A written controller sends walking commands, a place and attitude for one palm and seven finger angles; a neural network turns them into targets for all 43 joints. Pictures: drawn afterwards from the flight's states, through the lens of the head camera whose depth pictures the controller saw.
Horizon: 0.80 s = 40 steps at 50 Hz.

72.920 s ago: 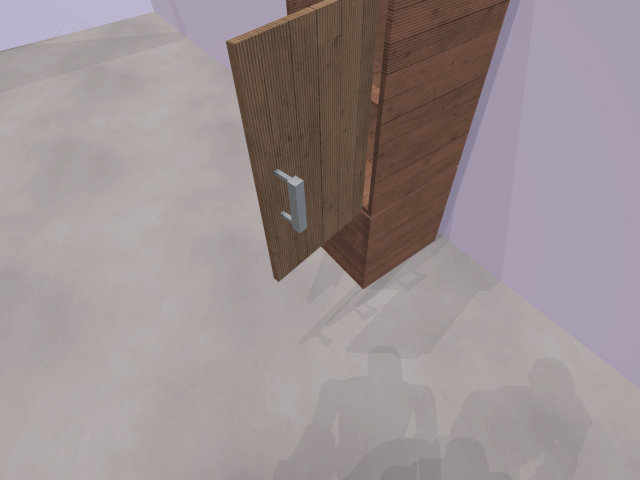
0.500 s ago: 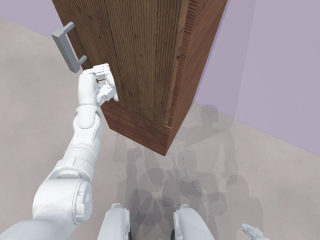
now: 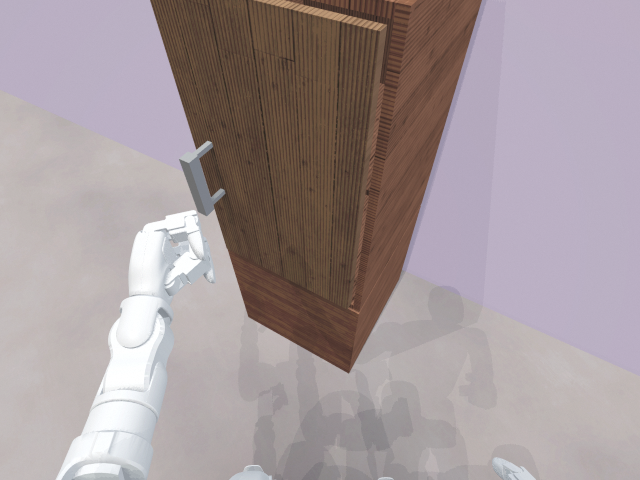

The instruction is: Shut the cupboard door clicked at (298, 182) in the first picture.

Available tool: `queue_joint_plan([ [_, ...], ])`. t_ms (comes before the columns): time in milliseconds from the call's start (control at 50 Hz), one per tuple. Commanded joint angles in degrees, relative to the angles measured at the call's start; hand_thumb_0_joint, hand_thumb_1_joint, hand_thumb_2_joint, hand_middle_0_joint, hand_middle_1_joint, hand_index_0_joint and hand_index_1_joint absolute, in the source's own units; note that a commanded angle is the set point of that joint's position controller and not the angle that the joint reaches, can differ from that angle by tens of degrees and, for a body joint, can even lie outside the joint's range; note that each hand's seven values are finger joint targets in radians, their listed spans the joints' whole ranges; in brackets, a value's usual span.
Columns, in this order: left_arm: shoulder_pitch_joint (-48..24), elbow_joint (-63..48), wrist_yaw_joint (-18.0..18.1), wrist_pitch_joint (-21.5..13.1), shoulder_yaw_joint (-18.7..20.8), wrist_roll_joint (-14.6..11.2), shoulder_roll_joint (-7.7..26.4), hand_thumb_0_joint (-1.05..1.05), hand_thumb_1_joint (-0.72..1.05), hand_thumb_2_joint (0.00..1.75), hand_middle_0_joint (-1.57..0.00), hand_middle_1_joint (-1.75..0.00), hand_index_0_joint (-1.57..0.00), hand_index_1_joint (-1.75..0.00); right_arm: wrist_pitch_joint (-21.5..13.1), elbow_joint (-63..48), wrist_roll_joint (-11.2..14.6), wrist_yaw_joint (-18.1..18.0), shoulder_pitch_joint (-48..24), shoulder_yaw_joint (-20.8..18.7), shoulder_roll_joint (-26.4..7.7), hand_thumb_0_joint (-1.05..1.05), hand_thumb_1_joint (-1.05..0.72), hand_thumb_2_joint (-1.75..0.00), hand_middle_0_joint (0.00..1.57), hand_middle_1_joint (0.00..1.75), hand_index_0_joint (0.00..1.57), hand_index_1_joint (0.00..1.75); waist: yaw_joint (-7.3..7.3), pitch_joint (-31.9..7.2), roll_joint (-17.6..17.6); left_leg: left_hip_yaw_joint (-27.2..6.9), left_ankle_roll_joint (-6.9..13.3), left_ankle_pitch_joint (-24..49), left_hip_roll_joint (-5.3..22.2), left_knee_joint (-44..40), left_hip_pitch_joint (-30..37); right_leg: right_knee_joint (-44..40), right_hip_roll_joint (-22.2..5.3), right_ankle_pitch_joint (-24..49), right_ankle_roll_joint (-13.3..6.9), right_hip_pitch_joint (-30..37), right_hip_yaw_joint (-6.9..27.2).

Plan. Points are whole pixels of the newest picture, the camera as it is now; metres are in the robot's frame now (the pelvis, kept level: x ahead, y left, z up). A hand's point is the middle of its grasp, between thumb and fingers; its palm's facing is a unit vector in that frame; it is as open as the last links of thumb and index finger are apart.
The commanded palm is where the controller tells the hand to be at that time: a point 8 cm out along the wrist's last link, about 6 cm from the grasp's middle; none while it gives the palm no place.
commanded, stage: draw the hand back to the body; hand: left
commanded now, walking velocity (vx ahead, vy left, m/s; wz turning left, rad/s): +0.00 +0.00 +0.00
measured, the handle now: (205, 178) +0.63 +0.21 -0.02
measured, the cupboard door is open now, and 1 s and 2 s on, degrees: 0 0 0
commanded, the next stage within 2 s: step back with the hand held close in 1.10 s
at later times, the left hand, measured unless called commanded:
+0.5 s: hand (60, 305) +0.26 +0.24 +0.16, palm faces +0.32 -0.89 -0.31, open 4.4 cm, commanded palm +0.21 +0.28 +0.19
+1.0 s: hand out of the picture +0.22 +0.27 +0.20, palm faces +0.47 -0.78 -0.40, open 7.3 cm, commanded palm +0.17 +0.30 +0.23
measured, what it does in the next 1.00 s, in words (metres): rises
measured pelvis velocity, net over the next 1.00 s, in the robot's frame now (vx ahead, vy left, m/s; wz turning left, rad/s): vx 0.04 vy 0.00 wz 0.01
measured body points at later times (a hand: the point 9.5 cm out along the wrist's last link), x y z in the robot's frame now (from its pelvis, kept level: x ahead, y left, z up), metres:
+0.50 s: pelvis +0.03 +0.01 +0.05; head +0.01 -0.01 +0.50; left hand +0.24 +0.29 +0.18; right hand +0.23 -0.19 -0.03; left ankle +0.04 +0.14 -0.69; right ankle -0.01 -0.12 -0.69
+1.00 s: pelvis +0.04 +0.00 +0.05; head +0.02 -0.03 +0.50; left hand +0.19 +0.30 +0.22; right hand +0.22 -0.22 -0.04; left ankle +0.04 +0.14 -0.69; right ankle +0.00 -0.12 -0.69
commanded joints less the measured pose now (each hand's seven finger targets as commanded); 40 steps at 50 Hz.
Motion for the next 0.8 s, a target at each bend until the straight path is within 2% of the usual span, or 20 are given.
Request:
queue_joint_plan([
  [0, -8.0, -18.3, -0.7, -0.8, 4.6, -2.5, 10.8, 0.0, 0.9, 0.9, -1.16, -1.35, -1.16, -1.35, -3.4, -10.0, 0.8, -0.5, -4.9, -1.9, -6.3, 0.0, -0.9, -0.9, 0.2, 0.3, 0.2, 0.3, 3.45, -12.7, 0.8, 1.4, 2.8, 5.1, -3.8, -10.4, 14.9, -11.7, 2.1, 11.6, -0.7, 7.4, -0.9],
  [20, -5.3, -23.1, 2.9, 1.6, 0.8, 3.9, 13.6, 0.0, 0.9, 0.9, -1.13, -1.32, -1.13, -1.32, -1.1, -11.1, 1.0, -1.8, -6.9, -2.6, -5.0, 0.0, -0.9, -0.9, 0.2, 0.3, 0.2, 0.3, 3.6, -14.3, -0.2, 2.3, 2.8, 5.8, -3.9, -13.5, 19.4, -15.1, 1.0, 11.5, -1.0, 9.9, 1.5],
  [40, -4.3, -27.1, 4.9, 3.5, 1.5, 4.0, 13.0, 0.0, 0.9, 0.9, -1.11, -1.29, -1.11, -1.29, -0.4, -12.3, 1.0, -2.7, -7.5, -2.5, -4.7, 0.0, -0.9, -0.9, 0.2, 0.3, 0.2, 0.3, 3.05, -12.7, -0.9, 2.3, 3.0, 6.7, -3.9, -14.6, 20.4, -16.3, 1.0, 12.5, -0.9, 11.0, 0.9],
  [60, -2.7, -30.8, 5.9, 4.5, 1.8, 3.9, 13.5, 0.0, 0.9, 0.9, -1.08, -1.26, -1.08, -1.26, -0.7, -13.0, 0.9, -3.3, -8.3, -2.2, -4.8, 0.0, -0.9, -0.9, 0.2, 0.3, 0.2, 0.3, 3.31, -12.4, -2.1, 1.9, 3.1, 7.6, -3.8, -15.2, 20.9, -16.8, 1.0, 13.2, -0.9, 12.1, 0.5],
  [80, -0.4, -32.2, 6.8, 5.9, 1.4, 4.5, 13.4, 0.0, 0.9, 0.9, -1.05, -1.23, -1.05, -1.23, -0.7, -12.8, 0.9, -3.8, -9.3, -2.0, -4.6, 0.0, -0.9, -0.9, 0.2, 0.3, 0.2, 0.3, 3.25, -11.2, 0.0, 2.3, 3.1, 7.7, -3.6, -16.2, 22.3, -17.6, 0.7, 13.5, -0.7, 13.0, 0.6],
  [140, 0.8, -35.9, 9.2, 8.8, 2.4, 5.4, 14.6, 0.0, 0.9, 0.9, -0.97, -1.14, -0.97, -1.14, -0.7, -12.7, 0.9, -5.0, -11.2, -1.3, -4.6, 0.0, -0.9, -0.9, 0.2, 0.3, 0.2, 0.3, 2.9, -6.1, -2.2, 2.0, 3.3, 7.1, -3.5, -18.9, 24.5, -21.0, 0.9, 12.5, -0.6, 14.1, 0.0],
  [160, 2.1, -36.8, 9.6, 9.3, 2.8, 5.5, 15.1, 0.0, 0.9, 0.9, -0.94, -1.11, -0.94, -1.11, -1.2, -12.6, 0.7, -5.4, -11.6, -1.2, -4.8, 0.0, -0.9, -0.9, 0.2, 0.3, 0.2, 0.3, 3.0, -5.1, -3.4, 1.7, 3.4, 7.9, -3.3, -20.0, 25.6, -22.1, 1.0, 13.1, -0.6, 15.0, -0.2],
  [180, 4.5, -37.0, 9.7, 10.2, 1.6, 5.6, 13.3, 0.0, 0.9, 0.9, -0.92, -1.08, -0.92, -1.08, -1.3, -12.2, 0.8, -5.5, -12.1, -1.0, -4.3, 0.0, -0.9, -0.9, 0.2, 0.3, 0.2, 0.3, 3.15, -4.3, -1.5, 2.1, 3.4, 8.7, -3.3, -20.7, 27.1, -22.7, 0.8, 14.1, -0.6, 16.0, -0.1],
  [320, 13.7, -45.6, 10.4, 13.3, 1.7, 6.2, 12.1, 0.0, 0.9, 0.9, -0.72, -0.87, -0.72, -0.87, -3.8, -11.3, 0.2, -5.0, -13.3, 0.2, -4.1, 0.0, -0.9, -0.9, 0.2, 0.3, 0.2, 0.3, 4.26, -1.7, 1.6, 1.4, 2.6, 13.9, -3.0, -26.2, 34.4, -26.8, 1.0, 18.8, -0.9, 21.8, -1.7],
  [360, 17.6, -46.0, 10.5, 13.9, 4.2, 6.0, 13.8, 0.0, 0.9, 0.9, -0.67, -0.81, -0.67, -0.81, -4.5, -10.8, -0.3, -4.9, -13.7, 0.3, -4.4, 0.0, -0.9, -0.9, 0.2, 0.3, 0.2, 0.3, 5.0, 0.0, -0.3, 1.3, 2.6, 14.3, -3.0, -27.7, 34.4, -28.4, 1.2, 19.2, -0.7, 22.9, -1.8],
  [440, 21.6, -53.4, 10.9, 13.9, 9.0, 6.1, 16.5, 0.0, 0.9, 0.9, -0.56, -0.69, -0.56, -0.69, -5.4, -10.4, -0.7, -4.5, -14.4, 0.6, -3.8, 0.0, -0.9, -0.9, 0.2, 0.3, 0.2, 0.3, 6.06, -1.2, 0.2, 1.7, 2.5, 18.4, -2.9, -28.9, 36.2, -28.9, 0.8, 22.8, -0.8, 26.6, -2.1],
  [460, 23.2, -54.5, 11.0, 13.8, 11.1, 6.1, 18.4, 0.0, 0.9, 0.9, -0.53, -0.66, -0.53, -0.66, -5.9, -10.2, -0.9, -4.5, -14.7, 0.5, -3.9, 0.0, -0.9, -0.9, 0.2, 0.3, 0.2, 0.3, 6.56, -0.9, 1.5, 1.8, 2.5, 19.4, -3.0, -29.0, 36.4, -29.6, 0.8, 23.8, -0.7, 27.1, -1.9],
  [480, 24.6, -56.3, 11.0, 13.8, 11.0, 6.0, 17.5, 0.0, 0.9, 0.9, -0.5, -0.63, -0.5, -0.63, -6.1, -10.2, -0.9, -4.3, -14.7, 0.7, -3.3, 0.0, -0.9, -0.9, 0.2, 0.3, 0.2, 0.3, 6.55, -1.1, 2.5, 1.9, 2.4, 20.0, -3.0, -29.2, 36.7, -29.3, 0.4, 23.9, -0.8, 28.1, -2.0],
  [540, 28.2, -60.3, 11.3, 13.7, 13.7, 6.1, 18.6, 0.0, 0.9, 0.9, -0.42, -0.54, -0.42, -0.54, -6.9, -9.6, -1.1, -4.0, -15.0, 0.5, -3.1, 0.0, -0.9, -0.9, 0.2, 0.3, 0.2, 0.3, 6.92, -1.1, 3.4, 2.4, 2.3, 21.7, -3.1, -29.0, 37.5, -29.9, 0.5, 25.6, -0.7, 28.5, -2.1],
  [640, 34.7, -62.6, 11.2, 13.8, 17.2, 5.7, 19.2, 0.0, 0.9, 0.9, -0.28, -0.39, -0.28, -0.39, -8.1, -8.9, -1.3, -3.6, -15.0, -0.1, -3.3, 0.0, -0.9, -0.9, 0.2, 0.3, 0.2, 0.3, 7.23, 1.7, 1.1, 2.7, 2.5, 22.0, -2.9, -29.2, 37.1, -30.9, 0.5, 26.1, -0.2, 28.2, -2.2],
  [680, 36.7, -64.1, 11.3, 13.5, 19.0, 5.7, 20.1, 0.0, 0.9, 0.9, -0.23, -0.33, -0.23, -0.33, -8.6, -8.6, -1.2, -3.6, -14.7, -0.3, -3.3, 0.0, -0.9, -0.9, 0.2, 0.3, 0.2, 0.3, 7.41, 1.6, 2.5, 2.9, 2.5, 22.1, -3.0, -29.3, 37.3, -31.0, 0.3, 26.1, -0.2, 29.0, -2.1],
  [700, 37.8, -64.5, 11.4, 13.4, 20.3, 5.6, 20.8, 0.0, 0.9, 0.9, -0.2, -0.3, -0.2, -0.3, -8.7, -8.6, -1.3, -3.7, -14.8, -0.4, -3.2, 0.0, -0.9, -0.9, 0.2, 0.3, 0.2, 0.3, 7.68, 1.8, 1.3, 3.1, 2.6, 22.0, -3.0, -29.1, 37.3, -31.0, 0.3, 26.3, 0.0, 28.6, -2.1],
  [720, 38.2, -61.8, 11.1, 13.6, 18.1, 5.7, 18.2, 0.0, 0.9, 0.9, -0.2, -0.3, -0.2, -0.3, -8.7, -8.1, -1.3, -3.6, -14.7, -0.3, -3.2, 0.0, -0.9, -0.9, 0.2, 0.3, 0.2, 0.3, 7.12, 3.9, -0.3, 3.1, 2.6, 21.2, -2.9, -29.3, 36.7, -31.1, 0.4, 25.5, 0.1, 27.6, -2.4],
  [760, 38.3, -58.4, 10.8, 14.2, 16.6, 5.6, 16.5, 0.0, 0.9, 0.9, -0.2, -0.3, -0.2, -0.3, -8.8, -7.7, -1.2, -3.7, -14.5, -0.8, -3.7, 0.0, -0.9, -0.9, 0.2, 0.3, 0.2, 0.3, 6.62, 6.7, -3.4, 3.1, 3.0, 19.4, -2.8, -29.5, 36.5, -32.7, 0.5, 23.7, 0.5, 25.7, -2.1],
  [780, 36.8, -58.3, 10.7, 14.3, 15.9, 5.6, 16.3, 0.0, 0.9, 0.9, -0.2, -0.3, -0.2, -0.3, -8.6, -7.6, -1.1, -3.8, -14.2, -0.9, -4.0, 0.0, -0.9, -0.9, 0.2, 0.3, 0.2, 0.3, 6.29, 6.9, -3.2, 3.2, 3.1, 18.3, -2.8, -29.9, 36.6, -32.5, 0.2, 22.3, 0.6, 25.6, -2.0],
])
